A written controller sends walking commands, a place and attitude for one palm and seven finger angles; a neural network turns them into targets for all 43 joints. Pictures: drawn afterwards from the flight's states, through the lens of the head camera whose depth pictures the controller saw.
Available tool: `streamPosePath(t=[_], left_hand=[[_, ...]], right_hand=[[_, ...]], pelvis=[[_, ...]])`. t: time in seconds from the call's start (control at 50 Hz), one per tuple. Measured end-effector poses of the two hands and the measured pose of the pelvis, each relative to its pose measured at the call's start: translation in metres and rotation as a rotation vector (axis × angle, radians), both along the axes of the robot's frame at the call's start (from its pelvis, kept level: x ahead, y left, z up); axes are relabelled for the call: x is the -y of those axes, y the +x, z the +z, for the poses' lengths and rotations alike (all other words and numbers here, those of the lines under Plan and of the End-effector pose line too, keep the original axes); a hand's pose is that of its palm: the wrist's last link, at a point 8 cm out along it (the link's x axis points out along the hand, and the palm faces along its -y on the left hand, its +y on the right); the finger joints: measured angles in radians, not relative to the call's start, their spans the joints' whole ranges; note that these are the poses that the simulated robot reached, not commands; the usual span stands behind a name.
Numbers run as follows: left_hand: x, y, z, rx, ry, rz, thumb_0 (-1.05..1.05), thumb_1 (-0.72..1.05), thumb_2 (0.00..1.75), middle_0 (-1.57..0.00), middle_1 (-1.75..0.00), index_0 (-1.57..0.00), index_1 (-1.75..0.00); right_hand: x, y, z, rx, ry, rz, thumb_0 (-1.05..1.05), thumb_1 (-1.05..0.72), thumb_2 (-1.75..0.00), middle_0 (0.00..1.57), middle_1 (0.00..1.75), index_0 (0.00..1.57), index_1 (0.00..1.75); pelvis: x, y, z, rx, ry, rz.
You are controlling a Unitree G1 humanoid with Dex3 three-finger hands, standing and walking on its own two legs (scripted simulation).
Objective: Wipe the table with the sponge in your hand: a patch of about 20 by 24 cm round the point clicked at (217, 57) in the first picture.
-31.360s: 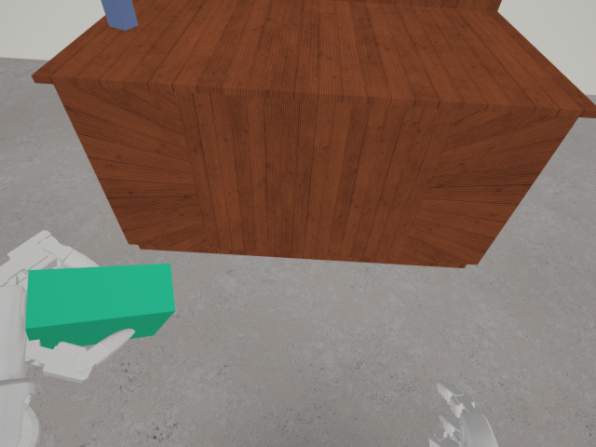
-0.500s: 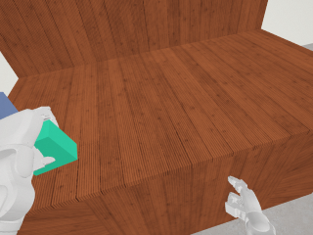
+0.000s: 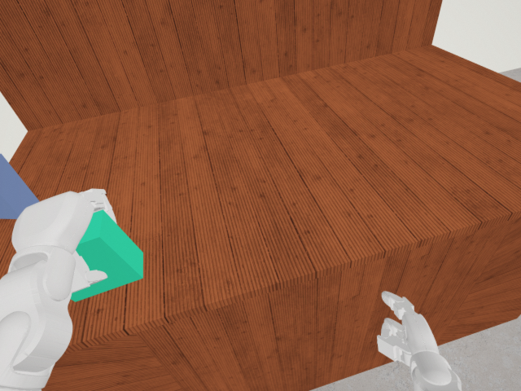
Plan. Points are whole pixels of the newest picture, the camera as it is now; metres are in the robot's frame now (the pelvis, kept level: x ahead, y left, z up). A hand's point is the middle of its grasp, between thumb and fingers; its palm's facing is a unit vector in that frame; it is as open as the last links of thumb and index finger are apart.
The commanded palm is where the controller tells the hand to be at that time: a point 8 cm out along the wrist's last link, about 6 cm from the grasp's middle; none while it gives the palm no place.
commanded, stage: move the sponge above the wiping area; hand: left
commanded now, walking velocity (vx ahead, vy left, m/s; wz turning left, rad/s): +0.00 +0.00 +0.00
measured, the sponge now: (96, 264) +0.24 +0.29 +0.11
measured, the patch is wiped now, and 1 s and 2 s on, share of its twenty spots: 0.00 0.00 0.00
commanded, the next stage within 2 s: lower the sponge onto the table in 0.76 s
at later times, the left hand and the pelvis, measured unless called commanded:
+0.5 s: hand (99, 246) +0.24 +0.28 +0.15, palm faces +0.03 -0.09 -1.00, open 9.4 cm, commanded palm +0.20 +0.29 +0.24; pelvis +0.01 -0.01 +0.00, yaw +0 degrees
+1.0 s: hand (103, 244) +0.25 +0.27 +0.15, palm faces +0.08 -0.05 -1.00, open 9.4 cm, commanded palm +0.21 +0.29 +0.24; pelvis +0.00 +0.00 +0.00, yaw +0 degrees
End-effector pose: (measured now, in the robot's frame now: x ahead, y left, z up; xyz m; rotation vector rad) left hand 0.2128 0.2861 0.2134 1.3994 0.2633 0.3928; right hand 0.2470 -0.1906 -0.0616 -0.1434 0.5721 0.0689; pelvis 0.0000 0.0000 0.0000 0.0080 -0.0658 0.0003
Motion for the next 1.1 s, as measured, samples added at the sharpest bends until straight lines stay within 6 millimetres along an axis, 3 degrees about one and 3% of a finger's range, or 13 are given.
streamPosePath(t=[0.06, 0.1, 0.18, 0.32, 0.4, 0.5, 0.58, 0.7, 0.76, 0.84, 0.96, 1.02, 1.1], left_hand=[[0.011, -0.003, -0.020, -0.069, 0.003, -0.052, -0.01, -0.44, 1.04, -0.80, -1.39, -0.81, -1.39], [0.018, -0.004, -0.019, -0.059, 0.047, -0.093, -0.01, -0.45, 1.04, -0.80, -1.39, -0.81, -1.38], [0.019, -0.003, 0.003, 0.040, 0.127, -0.115, -0.01, -0.45, 1.04, -0.81, -1.39, -0.81, -1.38], [-0.010, 0.013, 0.035, 0.126, 0.094, 0.037, -0.01, -0.45, 1.05, -0.80, -1.39, -0.81, -1.38], [-0.009, 0.018, 0.018, 0.035, 0.053, 0.052, -0.01, -0.44, 1.05, -0.80, -1.39, -0.81, -1.39], [0.013, 0.011, -0.011, -0.077, 0.038, -0.063, -0.01, -0.44, 1.05, -0.80, -1.39, -0.81, -1.39], [0.021, 0.000, -0.007, -0.034, 0.087, -0.140, -0.01, -0.45, 1.05, -0.80, -1.39, -0.81, -1.38], [-0.007, -0.005, 0.027, 0.119, 0.127, -0.022, -0.01, -0.45, 1.05, -0.81, -1.39, -0.81, -1.38], [-0.023, -0.001, 0.031, 0.120, 0.091, 0.063, -0.01, -0.45, 1.05, -0.80, -1.39, -0.81, -1.39], [-0.019, 0.005, 0.014, 0.043, 0.037, 0.060, -0.01, -0.45, 1.05, -0.80, -1.39, -0.81, -1.39], [0.017, 0.008, -0.013, -0.050, 0.047, -0.121, -0.01, -0.45, 1.05, -0.80, -1.39, -0.81, -1.39], [0.021, 0.008, -0.003, 0.001, 0.102, -0.158, -0.01, -0.45, 1.05, -0.80, -1.39, -0.81, -1.38], [0.004, 0.008, 0.021, 0.112, 0.114, -0.090, -0.01, -0.45, 1.05, -0.81, -1.39, -0.81, -1.38]], right_hand=[[0.004, -0.001, -0.003, -0.012, -0.038, 0.011, 0.01, -0.91, -0.90, 0.20, 0.29, 0.20, 0.30], [0.004, 0.000, -0.004, -0.012, -0.060, 0.022, 0.01, -0.91, -0.90, 0.20, 0.29, 0.20, 0.30], [0.002, 0.000, -0.005, -0.015, -0.054, 0.029, 0.02, -0.91, -0.90, 0.20, 0.29, 0.20, 0.30], [-0.004, 0.003, -0.003, -0.016, -0.002, 0.020, 0.02, -0.91, -0.90, 0.20, 0.29, 0.20, 0.30], [0.000, 0.004, -0.002, -0.003, 0.010, 0.007, 0.01, -0.91, -0.90, 0.20, 0.30, 0.20, 0.30], [0.009, 0.004, -0.003, -0.002, -0.026, 0.002, 0.01, -0.91, -0.90, 0.20, 0.30, 0.20, 0.30], [0.012, 0.004, -0.003, -0.010, -0.060, 0.011, 0.01, -0.91, -0.90, 0.20, 0.29, 0.20, 0.30], [0.006, 0.003, -0.005, -0.031, -0.045, 0.017, 0.01, -0.91, -0.90, 0.20, 0.29, 0.20, 0.30], [0.001, 0.004, -0.005, -0.032, -0.028, 0.015, 0.01, -0.91, -0.90, 0.20, 0.29, 0.20, 0.30], [-0.005, 0.005, -0.003, -0.008, -0.010, 0.014, 0.02, -0.91, -0.90, 0.20, 0.29, 0.20, 0.30], [-0.007, 0.002, -0.003, -0.003, -0.031, 0.019, 0.01, -0.91, -0.90, 0.20, 0.29, 0.20, 0.29], [-0.009, 0.000, -0.003, -0.008, -0.039, 0.026, 0.01, -0.91, -0.90, 0.20, 0.29, 0.20, 0.29], [-0.010, -0.001, -0.003, -0.024, -0.024, 0.026, 0.01, -0.91, -0.90, 0.20, 0.29, 0.20, 0.30]], pelvis=[[0.001, 0.000, -0.001, 0.008, 0.001, 0.005], [0.002, 0.000, -0.001, 0.016, 0.002, 0.006], [0.005, 0.002, 0.000, 0.028, 0.001, 0.005], [0.009, 0.002, 0.001, 0.012, 0.002, 0.008], [0.008, 0.002, 0.000, -0.005, 0.002, 0.005], [0.006, 0.006, -0.001, -0.003, 0.004, 0.001], [0.006, 0.008, -0.001, 0.012, 0.003, -0.001], [0.007, 0.006, -0.001, 0.024, -0.002, 0.005], [0.006, 0.003, 0.000, 0.016, -0.002, 0.014], [0.003, 0.001, 0.000, 0.004, -0.003, 0.019], [-0.002, 0.002, 0.000, 0.009, 0.001, 0.009], [-0.002, 0.003, 0.000, 0.017, 0.002, 0.002], [-0.001, 0.003, 0.000, 0.021, 0.000, -0.004]])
